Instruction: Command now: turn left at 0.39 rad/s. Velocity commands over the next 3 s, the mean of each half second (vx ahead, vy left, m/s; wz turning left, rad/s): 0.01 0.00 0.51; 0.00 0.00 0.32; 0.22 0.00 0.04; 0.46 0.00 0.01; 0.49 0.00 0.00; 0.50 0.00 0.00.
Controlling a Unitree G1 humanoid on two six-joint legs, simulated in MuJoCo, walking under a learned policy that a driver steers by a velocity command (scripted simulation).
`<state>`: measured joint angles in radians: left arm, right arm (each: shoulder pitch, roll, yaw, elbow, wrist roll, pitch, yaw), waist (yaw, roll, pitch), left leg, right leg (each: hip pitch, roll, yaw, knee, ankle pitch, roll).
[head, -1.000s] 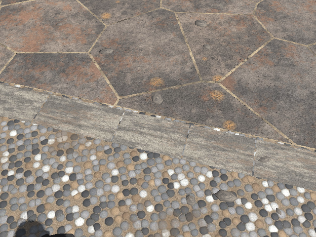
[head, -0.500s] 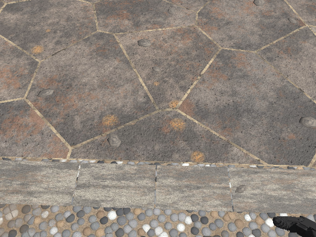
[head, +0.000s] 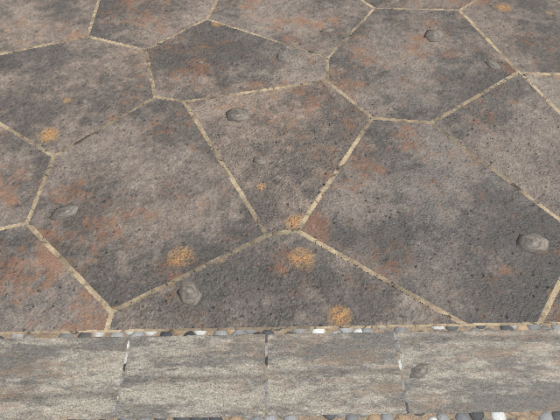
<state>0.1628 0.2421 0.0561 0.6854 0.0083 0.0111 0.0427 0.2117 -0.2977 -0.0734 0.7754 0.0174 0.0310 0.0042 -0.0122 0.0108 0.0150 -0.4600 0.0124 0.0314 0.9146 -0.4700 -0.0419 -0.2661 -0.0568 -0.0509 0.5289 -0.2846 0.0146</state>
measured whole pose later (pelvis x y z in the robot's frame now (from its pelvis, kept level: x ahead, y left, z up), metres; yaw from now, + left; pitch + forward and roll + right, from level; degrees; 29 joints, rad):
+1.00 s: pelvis +0.00 +0.02 +0.00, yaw +26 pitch +0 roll +0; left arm 0.18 0.25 0.03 0.74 0.02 -0.01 0.01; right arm 0.20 -0.25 -0.04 0.66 -0.01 0.05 -0.01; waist 0.02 -0.02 0.03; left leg -0.22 -0.02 -0.05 0.50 -0.28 0.00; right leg -0.26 -0.03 0.03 0.52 -0.27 0.04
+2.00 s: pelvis +0.32 +0.18 -0.01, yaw +26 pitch +1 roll +1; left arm 0.36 0.29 0.03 0.84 -0.03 -0.07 0.00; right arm 0.14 -0.27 -0.05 0.68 0.00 -0.08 0.03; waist 0.03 -0.01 0.05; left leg -0.38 -0.05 0.07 0.49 -0.14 0.07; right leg -0.32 -0.02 0.05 1.20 -0.39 -0.04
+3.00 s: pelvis +0.84 +0.40 -0.01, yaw +26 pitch +2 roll -1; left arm 0.37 0.30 0.05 0.89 -0.01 -0.06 0.00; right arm 0.06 -0.27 -0.04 0.74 0.01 -0.09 0.04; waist 0.05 -0.01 0.03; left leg -0.46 0.00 0.04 0.56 -0.14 0.06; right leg -0.15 0.00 0.03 0.87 -0.48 -0.02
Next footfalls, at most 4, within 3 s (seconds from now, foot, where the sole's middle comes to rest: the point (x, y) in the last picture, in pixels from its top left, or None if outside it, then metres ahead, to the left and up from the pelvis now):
0.10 left None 0.04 0.12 -0.77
0.62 right None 0.10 -0.09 -0.77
0.94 left None -0.03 0.14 -0.77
1.38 right None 0.15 -0.04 -0.77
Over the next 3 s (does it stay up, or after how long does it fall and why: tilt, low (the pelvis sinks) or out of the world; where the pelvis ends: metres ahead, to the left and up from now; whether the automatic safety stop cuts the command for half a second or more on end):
stays up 0.84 0.40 -0.01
